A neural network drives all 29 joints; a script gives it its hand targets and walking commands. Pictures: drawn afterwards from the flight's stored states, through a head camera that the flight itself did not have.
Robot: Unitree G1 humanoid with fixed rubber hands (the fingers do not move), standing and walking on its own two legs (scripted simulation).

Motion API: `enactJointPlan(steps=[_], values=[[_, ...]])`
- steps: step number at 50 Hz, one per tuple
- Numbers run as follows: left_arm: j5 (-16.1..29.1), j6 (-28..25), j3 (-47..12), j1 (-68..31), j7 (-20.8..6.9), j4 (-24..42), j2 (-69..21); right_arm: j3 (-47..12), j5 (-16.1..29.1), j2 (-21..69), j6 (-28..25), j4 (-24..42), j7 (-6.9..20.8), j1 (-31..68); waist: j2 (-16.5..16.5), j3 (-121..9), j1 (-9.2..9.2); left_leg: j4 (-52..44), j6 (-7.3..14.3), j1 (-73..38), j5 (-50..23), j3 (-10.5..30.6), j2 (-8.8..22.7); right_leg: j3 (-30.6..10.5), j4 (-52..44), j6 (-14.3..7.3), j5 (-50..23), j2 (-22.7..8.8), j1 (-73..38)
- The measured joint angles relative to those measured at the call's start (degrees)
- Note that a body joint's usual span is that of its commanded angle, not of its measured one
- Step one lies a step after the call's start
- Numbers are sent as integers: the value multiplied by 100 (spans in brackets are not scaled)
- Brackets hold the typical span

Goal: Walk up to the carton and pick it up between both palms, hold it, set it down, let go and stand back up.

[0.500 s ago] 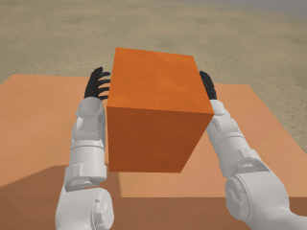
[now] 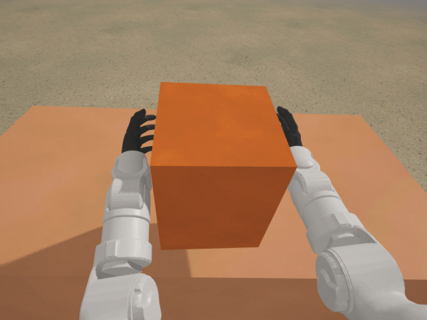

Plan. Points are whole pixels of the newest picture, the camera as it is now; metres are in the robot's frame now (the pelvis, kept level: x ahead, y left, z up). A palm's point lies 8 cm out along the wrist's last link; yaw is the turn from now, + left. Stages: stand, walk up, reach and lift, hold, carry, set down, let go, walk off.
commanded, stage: set down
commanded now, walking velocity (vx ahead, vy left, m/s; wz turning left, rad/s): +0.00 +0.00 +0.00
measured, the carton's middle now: (212, 169) +0.38 +0.03 +0.13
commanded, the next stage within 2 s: none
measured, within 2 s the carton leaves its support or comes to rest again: rests again in 1.68 s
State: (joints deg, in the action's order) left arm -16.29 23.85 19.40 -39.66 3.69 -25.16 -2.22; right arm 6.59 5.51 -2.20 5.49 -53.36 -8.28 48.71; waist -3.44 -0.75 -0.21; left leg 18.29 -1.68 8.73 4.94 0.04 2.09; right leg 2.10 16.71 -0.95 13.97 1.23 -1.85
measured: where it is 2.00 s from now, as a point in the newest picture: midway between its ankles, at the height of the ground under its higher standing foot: outside the picture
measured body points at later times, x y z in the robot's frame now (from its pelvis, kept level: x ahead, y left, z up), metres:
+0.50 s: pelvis +0.00 -0.01 +0.00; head -0.02 +0.02 +0.45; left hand +0.40 +0.17 +0.13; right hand +0.43 -0.12 +0.14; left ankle +0.06 +0.14 -0.75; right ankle -0.05 -0.10 -0.75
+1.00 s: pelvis +0.01 -0.01 +0.00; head +0.03 +0.01 +0.45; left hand +0.41 +0.18 +0.09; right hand +0.45 -0.11 +0.10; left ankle +0.06 +0.14 -0.75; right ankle -0.05 -0.10 -0.75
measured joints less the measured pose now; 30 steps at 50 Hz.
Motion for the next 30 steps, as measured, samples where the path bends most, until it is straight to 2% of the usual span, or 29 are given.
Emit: enactJointPlan(steps=[6,19,30], values=[[-51,-102,125,-196,-31,-487,29,344,-321,45,21,-354,72,185,-53,-55,-86,-130,-11,75,-107,-20,24,-21,10,-17,-40,20,152],[-124,-562,263,-249,3,-1036,-14,906,-778,121,-379,-850,220,254,-115,-185,-226,-240,-62,188,-162,-54,75,-57,-5,-65,-60,65,327],[-121,-890,365,-181,36,-1190,-122,899,-910,97,-600,-847,263,104,15,-177,-311,-211,-69,430,-151,-98,111,-103,32,-72,-68,91,595]])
